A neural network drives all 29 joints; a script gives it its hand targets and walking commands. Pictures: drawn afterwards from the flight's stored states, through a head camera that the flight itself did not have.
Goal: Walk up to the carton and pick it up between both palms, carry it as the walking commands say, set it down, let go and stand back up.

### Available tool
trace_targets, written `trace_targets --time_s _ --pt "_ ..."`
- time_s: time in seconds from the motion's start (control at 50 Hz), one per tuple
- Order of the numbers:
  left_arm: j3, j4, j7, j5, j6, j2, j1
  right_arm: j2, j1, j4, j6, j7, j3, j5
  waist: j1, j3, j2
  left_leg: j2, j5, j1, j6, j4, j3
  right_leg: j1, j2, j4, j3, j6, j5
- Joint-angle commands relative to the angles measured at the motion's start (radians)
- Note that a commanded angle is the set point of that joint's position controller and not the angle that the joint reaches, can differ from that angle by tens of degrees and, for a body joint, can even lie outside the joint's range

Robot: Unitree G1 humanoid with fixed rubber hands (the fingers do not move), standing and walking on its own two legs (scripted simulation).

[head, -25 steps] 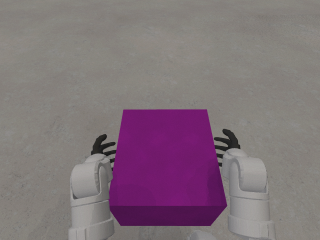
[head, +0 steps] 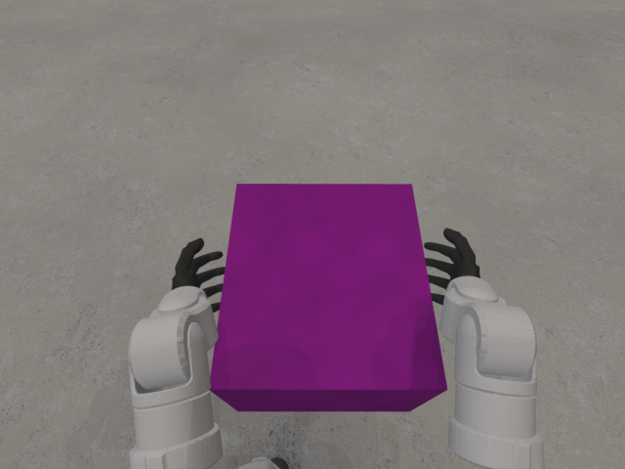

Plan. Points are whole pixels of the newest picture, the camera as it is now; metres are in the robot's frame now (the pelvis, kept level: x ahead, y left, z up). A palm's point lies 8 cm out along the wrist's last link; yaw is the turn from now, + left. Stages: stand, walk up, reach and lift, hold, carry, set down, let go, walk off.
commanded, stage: carry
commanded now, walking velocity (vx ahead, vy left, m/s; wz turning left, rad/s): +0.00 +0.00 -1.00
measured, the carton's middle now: (324, 298) +0.33 +0.00 +0.02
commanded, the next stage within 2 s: none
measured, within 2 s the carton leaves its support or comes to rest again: neither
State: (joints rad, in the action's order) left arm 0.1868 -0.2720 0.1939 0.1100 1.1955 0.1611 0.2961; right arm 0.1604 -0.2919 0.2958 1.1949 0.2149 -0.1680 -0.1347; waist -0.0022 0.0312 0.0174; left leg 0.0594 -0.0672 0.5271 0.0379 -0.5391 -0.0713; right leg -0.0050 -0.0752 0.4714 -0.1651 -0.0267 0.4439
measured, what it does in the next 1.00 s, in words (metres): walks ahead, turning right: left foot, then right foot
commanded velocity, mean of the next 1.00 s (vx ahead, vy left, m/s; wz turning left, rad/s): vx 0.00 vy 0.00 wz -1.00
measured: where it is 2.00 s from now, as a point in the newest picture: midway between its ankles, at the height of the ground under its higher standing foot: (396, 405)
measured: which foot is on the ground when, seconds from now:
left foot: up 0.00-0.00, down 0.02-0.40, up 0.42-0.68, down 0.70-1.00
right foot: down 0.00-0.02, up 0.04-0.40, down 0.42-0.70, up 0.72-1.00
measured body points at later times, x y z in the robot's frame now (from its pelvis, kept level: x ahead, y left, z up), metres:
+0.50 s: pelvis +0.30 -0.06 -0.01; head +0.34 -0.08 +0.43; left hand +0.63 +0.03 +0.06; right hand +0.57 -0.28 +0.06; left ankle +0.19 +0.08 -0.66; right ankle +0.41 -0.15 -0.72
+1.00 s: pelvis +0.42 -0.11 +0.00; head +0.46 -0.11 +0.45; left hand +0.76 -0.16 +0.08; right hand +0.57 -0.42 +0.10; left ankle +0.35 +0.00 -0.72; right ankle +0.38 -0.23 -0.68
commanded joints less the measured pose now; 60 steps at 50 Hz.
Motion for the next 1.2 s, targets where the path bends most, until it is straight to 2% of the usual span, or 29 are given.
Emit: trace_targets --time_s 0.0,0.04,0.06,0.12,0.14,0.2,0.3,0.36,0.38,0.4,0.42,0.44,0.5,0.62,0.64,0.66,0.68,0.7,0.74,0.8,0.88,0.98,1.0,1.02,1.04,1.06,1.1,1.14,1.18 --pt "-0.730 -0.061 -0.364 -0.417 0.033 0.898 0.445 0.914 -0.388 -0.018 0.014 -0.388 0.651 0.416 0.028 0.614 0.259 0.448 1.019 -1.113 -0.233 0.027 0.407 0.630 0.126 0.685 0.038 -0.019 0.160" --pt "-0.765 -0.049 -0.372 -0.448 0.026 0.946 0.487 0.910 -0.384 -0.009 0.013 -0.392 0.651 0.394 0.042 0.554 0.154 0.431 1.067 -0.978 -0.188 0.035 0.248 0.656 0.062 0.773 0.146 -0.002 0.083" --pt "-0.768 -0.020 -0.373 -0.448 0.028 0.969 0.480 0.927 -0.402 -0.009 0.014 -0.389 0.666 0.396 0.036 0.449 0.154 0.420 1.053 -0.910 -0.128 0.070 0.177 0.701 0.035 0.776 0.145 -0.011 0.045" --pt "-0.794 -0.151 -0.354 -0.485 0.011 1.008 0.596 0.970 -0.494 0.068 -0.012 -0.400 0.650 0.458 0.025 0.452 0.279 0.359 0.864 -0.927 -0.111 0.086 0.061 0.781 -0.011 0.632 0.146 -0.018 -0.006" --pt "-0.817 -0.207 -0.358 -0.501 0.000 0.997 0.610 0.971 -0.467 0.075 -0.021 -0.398 0.652 0.446 0.025 0.470 0.200 0.368 0.813 -0.896 -0.120 0.083 0.028 0.762 -0.019 0.606 0.132 -0.023 -0.031" --pt "-0.810 -0.228 -0.339 -0.504 -0.003 1.005 0.583 0.945 -0.497 0.153 -0.014 -0.397 0.659 0.464 0.015 0.440 0.132 0.317 0.805 -0.851 -0.111 0.100 -0.097 0.735 0.026 0.475 0.040 -0.018 -0.156" --pt "-0.807 -0.265 -0.330 -0.488 0.023 0.919 0.579 0.893 -0.440 0.123 0.013 -0.392 0.644 0.434 -0.017 0.421 0.212 0.227 0.619 -0.657 -0.022 -0.054 -0.318 0.439 0.085 0.198 -0.091 -0.004 -0.474" --pt "-0.786 -0.146 -0.353 -0.491 0.055 0.926 0.575 0.883 -0.430 0.071 0.026 -0.383 0.639 0.419 -0.049 0.450 0.065 0.186 0.611 -0.580 0.041 -0.387 -0.322 0.171 0.173 -0.013 -0.092 0.028 -0.604" --pt "-0.752 -0.057 -0.360 -0.457 0.072 0.906 0.491 0.888 -0.413 0.005 0.042 -0.374 0.638 0.397 -0.056 0.453 -0.105 0.127 0.246 -0.369 0.058 -0.572 -0.267 -0.009 0.078 -0.037 0.095 0.080 -0.959" --pt "-0.758 -0.080 -0.368 -0.477 0.064 0.894 0.549 0.911 -0.392 -0.015 0.040 -0.378 0.649 0.387 -0.021 0.419 -0.346 0.008 -0.428 -0.097 0.085 -0.699 -0.228 -0.214 -0.042 0.093 0.311 0.157 -1.626" --pt "-0.737 -0.043 -0.376 -0.474 0.064 0.891 0.524 0.895 -0.434 0.004 0.035 -0.374 0.654 0.390 -0.012 0.407 -0.383 -0.043 -0.657 0.042 0.118 -0.768 -0.151 -0.290 -0.103 0.114 0.438 0.194 -1.824" --pt "-0.790 -0.071 -0.386 -0.499 0.051 0.926 0.575 0.928 -0.468 0.021 0.027 -0.384 0.653 0.412 -0.015 0.423 -0.305 -0.071 -0.669 0.061 0.128 -0.727 -0.046 -0.242 -0.153 0.057 0.553 0.238 -1.622" --pt "-0.731 -0.055 -0.404 -0.485 0.043 0.943 0.528 0.983 -0.510 0.041 0.011 -0.374 0.684 0.429 -0.007 0.512 -0.241 -0.053 -0.633 -0.072 0.088 -0.524 0.042 -0.099 -0.114 -0.065 0.624 0.201 -1.130" --pt "-0.808 -0.255 -0.375 -0.484 0.003 0.940 0.588 0.999 -0.526 0.166 -0.049 -0.379 0.690 0.475 0.003 0.583 -0.056 -0.082 -0.316 -0.579 0.030 0.104 -0.034 0.221 0.014 -0.173 0.410 0.038 -0.798" --pt "-0.820 -0.298 -0.367 -0.502 -0.003 0.949 0.607 1.020 -0.497 0.166 -0.046 -0.384 0.693 0.482 0.016 0.563 -0.056 -0.011 -0.147 -0.734 0.036 0.246 -0.073 0.323 0.040 -0.103 0.335 0.019 -0.658" --pt "-0.820 -0.289 -0.357 -0.502 0.004 0.966 0.636 1.016 -0.477 0.133 -0.044 -0.384 0.671 0.474 0.029 0.579 0.106 0.143 0.088 -0.892 -0.010 0.245 0.025 0.464 0.104 0.071 0.247 0.017 -0.412" --pt "-0.829 -0.322 -0.341 -0.489 0.004 0.965 0.574 0.995 -0.453 0.177 -0.044 -0.391 0.675 0.491 0.004 0.641 0.395 0.401 0.591 -1.031 -0.089 0.086 0.174 0.660 0.153 0.346 0.180 0.028 0.035" --pt "-0.823 -0.340 -0.331 -0.481 -0.003 0.946 0.574 1.005 -0.416 0.156 -0.035 -0.390 0.680 0.484 0.002 0.630 0.334 0.542 0.851 -0.997 -0.179 0.030 0.158 0.749 0.093 0.605 0.169 0.034 0.102" --pt "-0.803 -0.299 -0.325 -0.442 0.004 0.914 0.531 0.962 -0.440 0.168 -0.022 -0.397 0.703 0.480 0.004 0.544 0.157 0.459 0.794 -0.895 -0.138 -0.022 -0.030 0.805 0.022 0.655 0.152 0.030 -0.030" --pt "-0.778 -0.274 -0.320 -0.467 0.007 0.946 0.525 0.937 -0.457 0.223 -0.005 -0.396 0.690 0.478 0.004 0.453 0.059 0.306 0.829 -0.881 -0.066 -0.050 -0.148 0.817 0.102 0.603 0.059 0.036 -0.110" --pt "-0.771 -0.164 -0.329 -0.449 0.029 0.937 0.483 0.877 -0.479 0.228 0.012 -0.387 0.678 0.456 0.025 0.453 0.051 0.321 0.850 -0.968 -0.071 -0.098 -0.182 0.877 0.114 0.576 0.018 0.031 -0.134" --pt "-0.785 -0.176 -0.324 -0.468 0.043 0.887 0.526 0.861 -0.364 0.063 0.027 -0.392 0.621 0.426 -0.029 0.495 0.258 0.238 1.299 -0.832 0.029 -0.371 -0.371 0.461 0.270 0.180 -0.175 0.066 -0.238" --pt "-0.763 -0.125 -0.333 -0.456 0.057 0.878 0.529 0.845 -0.323 -0.009 0.029 -0.388 0.588 0.406 -0.046 0.484 0.250 0.252 1.251 -0.732 0.039 -0.554 -0.371 0.334 0.270 0.048 -0.100 0.092 -0.299" --pt "-0.751 -0.072 -0.336 -0.433 0.058 0.905 0.493 0.866 -0.373 -0.008 0.032 -0.396 0.599 0.417 -0.072 0.469 0.093 0.200 0.686 -0.406 0.051 -0.737 -0.298 0.087 0.200 -0.049 0.089 0.142 -0.602" --pt "-0.743 -0.053 -0.348 -0.436 0.059 0.882 0.491 0.890 -0.357 -0.030 0.035 -0.394 0.619 0.391 -0.033 0.401 -0.195 0.079 -0.241 0.012 0.083 -0.876 -0.238 -0.179 0.059 0.090 0.361 0.230 -1.340" --pt "-0.730 -0.059 -0.357 -0.431 0.056 0.856 0.484 0.893 -0.324 -0.052 0.033 -0.398 0.631 0.364 -0.006 0.427 -0.324 -0.028 -0.732 0.159 0.120 -0.915 -0.121 -0.250 -0.044 0.159 0.586 0.292 -1.789" --pt "-0.750 -0.024 -0.365 -0.432 0.053 0.927 0.445 0.916 -0.379 0.012 0.027 -0.408 0.647 0.396 -0.005 0.402 -0.227 -0.004 -0.730 0.103 0.108 -0.658 0.077 -0.071 -0.060 0.068 0.689 0.262 -1.478" --pt "-0.739 -0.038 -0.377 -0.441 0.046 0.944 0.507 0.938 -0.479 0.041 0.006 -0.404 0.655 0.418 -0.002 0.383 -0.179 -0.007 -0.641 0.002 0.097 -0.476 0.100 0.100 -0.089 -0.012 0.727 0.239 -1.162" --pt "-0.745 -0.047 -0.375 -0.460 0.038 0.962 0.513 0.963 -0.513 0.059 -0.018 -0.394 0.636 0.437 -0.005 0.426 -0.140 -0.036 -0.530 -0.083 0.093 -0.263 0.066 0.127 -0.056 -0.001 0.644 0.211 -1.119"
